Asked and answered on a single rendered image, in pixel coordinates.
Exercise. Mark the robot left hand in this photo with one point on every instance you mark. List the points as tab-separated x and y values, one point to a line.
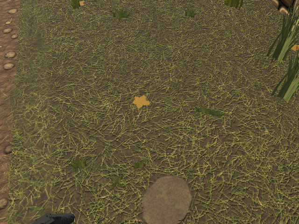
59	218

